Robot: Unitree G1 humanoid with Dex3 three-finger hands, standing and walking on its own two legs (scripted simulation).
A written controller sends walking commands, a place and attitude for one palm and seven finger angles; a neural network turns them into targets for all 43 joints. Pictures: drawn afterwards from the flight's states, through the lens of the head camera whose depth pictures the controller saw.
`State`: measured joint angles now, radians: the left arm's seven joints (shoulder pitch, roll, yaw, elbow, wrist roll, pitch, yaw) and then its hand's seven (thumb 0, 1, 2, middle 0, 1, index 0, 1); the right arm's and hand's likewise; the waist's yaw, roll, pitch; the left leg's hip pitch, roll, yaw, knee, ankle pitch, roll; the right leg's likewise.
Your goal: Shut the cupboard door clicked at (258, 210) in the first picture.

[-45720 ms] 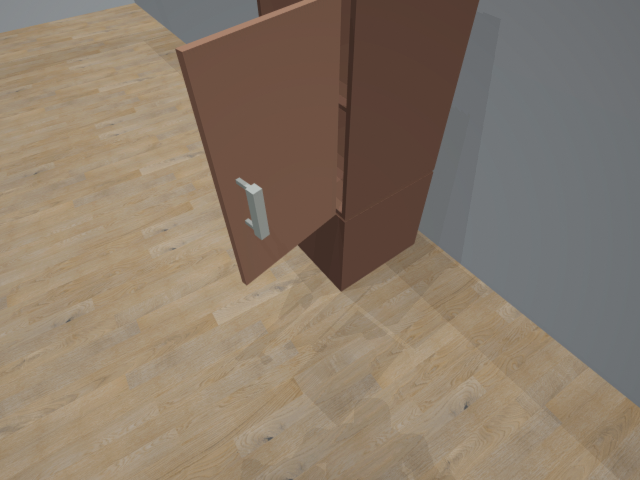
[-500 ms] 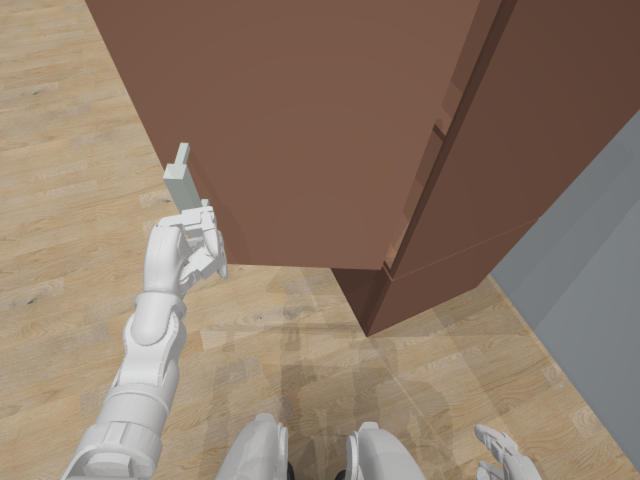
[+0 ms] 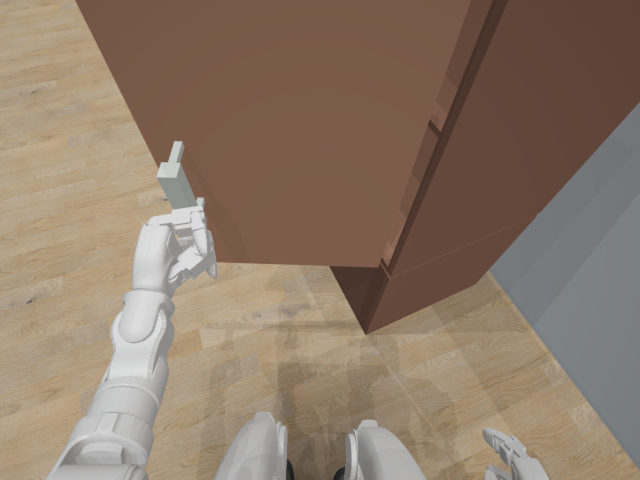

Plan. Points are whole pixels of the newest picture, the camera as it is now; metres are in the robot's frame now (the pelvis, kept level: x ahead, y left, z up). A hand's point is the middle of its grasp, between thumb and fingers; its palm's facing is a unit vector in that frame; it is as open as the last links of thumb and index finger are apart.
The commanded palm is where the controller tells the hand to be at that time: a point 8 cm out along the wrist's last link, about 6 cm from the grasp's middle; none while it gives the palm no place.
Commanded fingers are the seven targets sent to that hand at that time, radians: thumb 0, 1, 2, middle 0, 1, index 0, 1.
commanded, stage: push the door shut along its arc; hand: left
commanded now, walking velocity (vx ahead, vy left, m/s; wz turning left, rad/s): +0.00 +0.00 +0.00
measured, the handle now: (187, 191) +0.48 +0.19 +0.03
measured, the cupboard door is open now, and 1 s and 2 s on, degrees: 64 50 28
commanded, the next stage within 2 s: pull the fist back off the door in 1.82 s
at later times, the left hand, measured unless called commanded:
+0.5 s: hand (212, 214) +0.44 +0.15 +0.04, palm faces -0.14 -0.99 -0.05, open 3.1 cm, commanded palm +0.44 +0.18 +0.03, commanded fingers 0.00 0.90 0.90 -1.30 -1.50 -1.30 -1.50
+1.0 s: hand (257, 173) +0.51 +0.10 +0.04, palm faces -0.29 -0.96 -0.05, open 3.1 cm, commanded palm +0.51 +0.14 +0.03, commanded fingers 0.00 0.90 0.90 -1.30 -1.50 -1.30 -1.50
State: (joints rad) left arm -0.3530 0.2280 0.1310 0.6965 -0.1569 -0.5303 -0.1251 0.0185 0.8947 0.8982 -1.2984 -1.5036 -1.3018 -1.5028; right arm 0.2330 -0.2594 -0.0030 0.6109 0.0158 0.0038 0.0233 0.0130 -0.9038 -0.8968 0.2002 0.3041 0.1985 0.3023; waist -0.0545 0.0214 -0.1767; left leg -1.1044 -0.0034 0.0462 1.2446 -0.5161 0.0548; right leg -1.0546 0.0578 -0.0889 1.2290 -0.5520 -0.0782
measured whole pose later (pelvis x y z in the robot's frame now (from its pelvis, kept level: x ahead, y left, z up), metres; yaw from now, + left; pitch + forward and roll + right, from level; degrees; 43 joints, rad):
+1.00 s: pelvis -0.01 +0.01 -0.03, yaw -1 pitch +28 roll -4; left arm -1.01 0.42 0.20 1.25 -0.08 -0.47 -0.29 0.02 0.89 0.90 -1.30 -1.50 -1.30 -1.50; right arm 0.34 -0.28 0.03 0.65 0.00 0.00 0.04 0.01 -0.90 -0.90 0.20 0.30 0.20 0.30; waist -0.21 0.06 -0.17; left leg -1.32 0.01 0.02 1.36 -0.52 0.07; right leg -1.25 0.07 -0.12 1.31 -0.54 -0.07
